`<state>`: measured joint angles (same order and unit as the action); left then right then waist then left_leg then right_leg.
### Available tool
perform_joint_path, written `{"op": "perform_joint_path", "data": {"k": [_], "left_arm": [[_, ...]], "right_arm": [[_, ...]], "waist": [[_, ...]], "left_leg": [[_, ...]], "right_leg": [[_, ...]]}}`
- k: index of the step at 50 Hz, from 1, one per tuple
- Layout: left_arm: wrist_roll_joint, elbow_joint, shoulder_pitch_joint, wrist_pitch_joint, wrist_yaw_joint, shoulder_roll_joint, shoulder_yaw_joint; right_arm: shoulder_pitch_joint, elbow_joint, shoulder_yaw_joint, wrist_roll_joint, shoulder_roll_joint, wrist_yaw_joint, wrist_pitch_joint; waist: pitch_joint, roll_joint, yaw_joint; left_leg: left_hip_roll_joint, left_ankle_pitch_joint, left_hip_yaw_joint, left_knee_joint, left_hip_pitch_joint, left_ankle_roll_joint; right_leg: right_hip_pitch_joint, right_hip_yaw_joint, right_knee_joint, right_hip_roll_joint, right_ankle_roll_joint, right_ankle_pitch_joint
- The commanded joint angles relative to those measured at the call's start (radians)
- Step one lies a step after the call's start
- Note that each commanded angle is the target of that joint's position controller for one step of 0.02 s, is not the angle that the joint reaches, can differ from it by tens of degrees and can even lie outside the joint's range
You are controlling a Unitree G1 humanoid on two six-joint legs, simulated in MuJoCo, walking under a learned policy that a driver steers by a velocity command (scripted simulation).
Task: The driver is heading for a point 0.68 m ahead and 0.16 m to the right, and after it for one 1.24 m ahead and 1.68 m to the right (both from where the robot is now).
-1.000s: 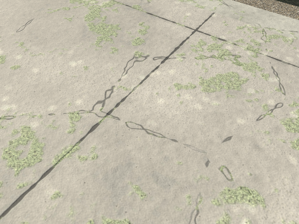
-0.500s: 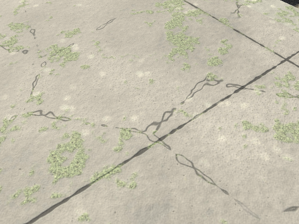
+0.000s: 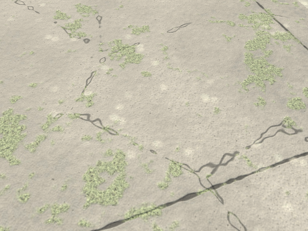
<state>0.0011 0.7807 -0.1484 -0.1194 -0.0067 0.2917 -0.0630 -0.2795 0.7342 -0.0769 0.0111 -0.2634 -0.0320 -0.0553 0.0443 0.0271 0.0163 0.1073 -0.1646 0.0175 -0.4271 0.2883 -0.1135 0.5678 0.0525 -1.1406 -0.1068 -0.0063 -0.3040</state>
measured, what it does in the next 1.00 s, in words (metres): walks ahead, turning right: right foot, then left foot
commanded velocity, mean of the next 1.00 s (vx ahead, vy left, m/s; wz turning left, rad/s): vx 0.39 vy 0.00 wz -0.25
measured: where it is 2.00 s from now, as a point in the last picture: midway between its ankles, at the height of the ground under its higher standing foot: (166, 217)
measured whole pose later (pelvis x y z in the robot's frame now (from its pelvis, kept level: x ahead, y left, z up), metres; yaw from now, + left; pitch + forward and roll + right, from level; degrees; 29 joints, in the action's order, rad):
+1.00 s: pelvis +0.51 -0.03 -0.01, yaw -21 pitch +2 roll +0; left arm -0.02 0.67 -0.25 0.05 -0.03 0.33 -0.07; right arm -0.08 0.66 -0.03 -0.03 -0.23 0.02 -0.03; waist 0.04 0.04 -0.02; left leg 0.01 -0.10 -0.02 -0.46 0.40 -0.03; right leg 0.52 0.06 -1.19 0.03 -0.07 -0.48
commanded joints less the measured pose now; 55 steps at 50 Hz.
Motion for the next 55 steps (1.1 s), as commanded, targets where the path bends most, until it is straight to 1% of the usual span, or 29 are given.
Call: {"op": "perform_joint_path", "data": {"k": [1,7,10,13,16,17,18,19,20,21,22,23,24,25,28,31,33,37,40,41,42,43,44,45,46,47,49,51,55], "left_arm": [[0.017,-0.057,-0.042,0.014,-0.005,0.074,-0.024],[0.004,-0.111,0.159,0.005,0.015,0.033,-0.002],[-0.009,-0.132,0.222,-0.002,0.033,0.042,0.002],[-0.015,-0.162,0.269,-0.009,0.056,0.043,0.007],[-0.018,-0.162,0.206,-0.009,0.072,0.056,0.003],[-0.016,-0.148,0.137,-0.005,0.070,0.078,-0.008],[-0.015,-0.114,0.004,-0.003,0.066,0.110,-0.026],[-0.006,-0.083,-0.164,0.002,0.057,0.156,-0.041],[0.004,-0.078,-0.263,0.005,0.052,0.249,-0.064],[-0.019,-0.055,-0.283,0.012,0.052,0.182,-0.050],[-0.023,-0.073,-0.219,0.022,0.042,0.139,-0.039],[-0.016,-0.095,-0.154,0.030,0.037,0.119,-0.032],[-0.011,-0.108,-0.111,0.034,0.037,0.106,-0.025],[-0.003,-0.122,-0.087,0.033,0.036,0.095,-0.018],[-0.008,-0.129,-0.078,0.030,0.029,0.110,-0.024],[-0.012,-0.118,-0.106,0.037,0.012,0.149,-0.037],[-0.023,-0.099,-0.153,0.057,-0.001,0.156,-0.042],[-0.031,-0.087,-0.203,0.096,-0.020,0.145,-0.043],[-0.026,-0.123,-0.139,0.110,-0.032,0.133,-0.044],[-0.021,-0.143,-0.121,0.109,-0.030,0.102,-0.035],[-0.001,-0.172,-0.135,0.104,-0.028,0.045,-0.015],[-0.013,-0.161,-0.357,0.099,-0.019,0.023,-0.002],[-0.021,-0.127,-0.386,0.108,-0.016,0.132,-0.021],[-0.027,-0.135,-0.266,0.127,-0.021,0.181,-0.040],[-0.027,-0.146,-0.209,0.149,-0.028,0.176,-0.045],[-0.022,-0.159,-0.184,0.167,-0.034,0.170,-0.048],[-0.021,-0.168,-0.201,0.181,-0.032,0.113,-0.037],[-0.017,-0.179,-0.188,0.177,-0.032,0.085,-0.031],[-0.011,-0.214,-0.115,0.172,-0.016,0.075,-0.021]], "right_arm": [[0.030,-0.078,-0.031,0.000,-0.136,0.020,-0.029],[-0.083,-0.020,-0.022,0.005,-0.134,0.041,-0.025],[-0.122,0.008,-0.020,0.003,-0.144,0.042,-0.027],[-0.156,0.037,-0.019,-0.005,-0.148,0.045,-0.019],[-0.123,0.040,-0.021,-0.007,-0.165,0.051,-0.007],[-0.109,0.037,-0.023,-0.010,-0.178,0.053,-0.004],[-0.078,0.029,-0.020,-0.011,-0.182,0.054,0.001],[-0.056,0.009,-0.012,-0.020,-0.173,0.057,-0.004],[-0.160,-0.015,0.016,-0.031,-0.079,0.048,-0.025],[-0.163,-0.010,0.023,-0.025,-0.099,0.034,-0.052],[-0.061,-0.040,0.011,0.008,-0.153,0.020,-0.071],[0.018,-0.059,0.014,0.011,-0.154,0.016,-0.082],[0.048,-0.066,0.011,-0.007,-0.146,0.020,-0.085],[0.040,-0.069,0.004,-0.023,-0.146,0.025,-0.078],[0.006,-0.077,0.008,-0.033,-0.108,0.039,-0.052],[0.115,-0.110,0.018,-0.038,-0.082,0.050,-0.044],[0.183,-0.122,0.025,-0.038,-0.061,0.047,-0.049],[0.258,-0.142,0.015,-0.017,-0.087,0.034,-0.047],[0.194,-0.128,-0.005,-0.021,-0.126,0.029,-0.061],[0.136,-0.120,-0.013,-0.033,-0.151,0.034,-0.067],[0.048,-0.122,-0.023,-0.052,-0.211,0.048,-0.064],[0.029,-0.112,-0.022,-0.059,-0.216,0.046,-0.042],[0.058,-0.120,-0.020,-0.026,-0.168,0.044,-0.023],[0.090,-0.139,-0.003,-0.022,-0.108,0.051,-0.010],[0.138,-0.140,0.007,-0.027,-0.092,0.053,0.006],[0.179,-0.142,0.011,-0.028,-0.093,0.054,0.016],[0.211,-0.130,0.001,-0.042,-0.121,0.057,0.022],[0.204,-0.115,-0.003,-0.040,-0.124,0.059,0.021],[0.208,-0.096,-0.017,-0.028,-0.156,0.063,0.032]], "waist": [[-0.093,-0.055,-0.043],[-0.042,-0.106,0.049],[-0.004,-0.109,0.081],[0.017,-0.095,0.095],[-0.029,-0.114,0.048],[-0.087,-0.130,0.011],[-0.164,-0.116,-0.066],[-0.272,-0.070,-0.140],[-0.397,0.176,-0.100],[-0.440,0.216,-0.109],[-0.275,0.136,-0.115],[-0.169,0.025,-0.098],[-0.093,-0.051,-0.061],[-0.071,-0.055,-0.027],[-0.072,0.011,0.012],[-0.045,0.022,-0.012],[-0.079,0.042,-0.044],[-0.114,0.079,-0.064],[-0.131,0.103,-0.007],[-0.184,0.077,0.021],[-0.307,-0.073,0.039],[-0.448,-0.332,-0.051],[-0.433,-0.246,-0.042],[-0.311,-0.159,-0.003],[-0.238,-0.103,-0.011],[-0.169,-0.117,-0.023],[-0.109,-0.166,-0.046],[-0.123,-0.172,-0.040],[-0.167,-0.157,-0.019]], "left_leg": [[-0.255,0.320,0.261,0.213,-0.088,-0.183],[-0.213,0.235,0.184,0.217,-0.121,-0.099],[-0.264,0.202,0.202,0.206,-0.219,-0.098],[-0.324,0.305,0.204,0.157,-0.370,-0.093],[-0.325,0.633,0.147,0.062,-0.409,-0.061],[-0.311,0.831,0.122,-0.015,-0.403,-0.049],[-0.272,0.952,0.075,-0.171,-0.368,-0.027],[-0.243,0.787,0.052,-0.409,-0.189,0.004],[-0.066,0.157,0.001,-0.833,0.219,0.097],[-0.021,-0.358,0.108,-0.949,0.410,0.103],[-0.089,-0.302,0.139,-0.974,0.511,0.093],[-0.131,-0.228,0.116,-0.914,0.503,0.085],[-0.159,-0.187,0.096,-0.824,0.467,0.090],[-0.184,-0.159,0.092,-0.758,0.407,0.099],[-0.195,-0.125,0.060,-0.631,0.335,0.143],[-0.158,0.039,0.030,-0.414,0.292,0.176],[-0.101,0.179,0.015,-0.264,0.207,0.177],[-0.048,0.205,0.055,-0.107,0.165,0.169],[-0.064,0.202,0.080,0.018,0.080,0.127],[-0.134,0.331,0.102,0.061,-0.064,0.087],[-0.349,0.690,0.268,-0.007,-0.321,0.007],[-0.593,0.867,0.566,-0.056,-0.569,-0.196],[-0.595,0.572,0.613,-0.017,-0.495,-0.202],[-0.505,0.403,0.474,0.012,-0.396,-0.151],[-0.442,0.279,0.379,0.047,-0.281,-0.114],[-0.406,0.207,0.318,0.082,-0.168,-0.107],[-0.335,0.179,0.181,0.146,-0.016,-0.100],[-0.342,0.234,0.127,0.155,-0.031,-0.121],[-0.392,0.237,0.076,0.156,-0.072,-0.143]], "right_leg": [[0.077,0.002,0.103,-0.019,-0.031,0.122],[0.057,-0.025,0.497,0.034,-0.022,0.459],[0.101,-0.033,0.572,0.038,0.007,0.473],[0.196,-0.043,0.602,0.047,0.050,0.361],[0.078,-0.088,0.620,0.100,0.101,0.230],[-0.042,-0.117,0.611,0.141,0.122,0.203],[-0.227,-0.132,0.647,0.173,0.153,0.251],[-0.517,0.012,0.629,0.067,0.213,0.325],[-0.898,0.483,0.657,-0.179,0.391,0.282],[-0.996,0.742,0.798,-0.237,0.427,0.153],[-0.882,0.626,0.824,-0.205,0.369,0.036],[-0.718,0.507,0.851,-0.164,0.333,0.062],[-0.571,0.436,0.877,-0.127,0.313,0.147],[-0.478,0.384,0.902,-0.094,0.303,0.237],[-0.347,0.292,0.932,-0.046,0.312,0.385],[-0.263,0.189,0.903,0.013,0.272,0.582],[-0.253,0.149,0.842,0.059,0.218,0.645],[-0.352,0.262,0.743,0.041,0.173,0.524],[-0.415,0.351,0.612,0.043,0.135,0.466],[-0.376,0.324,0.494,0.091,0.098,0.411],[-0.228,0.221,0.234,0.168,0.048,0.078],[-0.001,0.159,0.008,0.265,0.003,-0.488],[0.065,0.136,-0.114,0.162,-0.027,-0.402],[0.102,0.096,-0.161,0.137,-0.055,-0.311],[0.101,0.069,-0.153,0.112,-0.069,-0.245],[0.084,0.058,-0.142,0.092,-0.078,-0.204],[-0.010,0.002,-0.085,0.090,-0.081,-0.138],[-0.026,-0.019,-0.005,0.081,-0.080,-0.113],[-0.088,-0.032,0.172,0.040,-0.063,-0.050]]}}
Keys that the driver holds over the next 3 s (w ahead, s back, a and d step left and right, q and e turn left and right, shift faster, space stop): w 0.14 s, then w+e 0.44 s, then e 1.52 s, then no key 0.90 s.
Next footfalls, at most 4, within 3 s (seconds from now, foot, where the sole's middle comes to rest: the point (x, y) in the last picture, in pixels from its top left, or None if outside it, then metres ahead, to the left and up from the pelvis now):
0.38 right None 0.40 -0.13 -0.78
0.82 left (146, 184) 0.66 0.03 -0.78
1.28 right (196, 219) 0.50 -0.18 -0.78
1.74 left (155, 188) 0.64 -0.01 -0.78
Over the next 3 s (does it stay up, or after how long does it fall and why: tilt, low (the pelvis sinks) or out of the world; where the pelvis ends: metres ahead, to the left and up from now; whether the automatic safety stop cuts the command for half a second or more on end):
stays up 0.49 -0.08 0.00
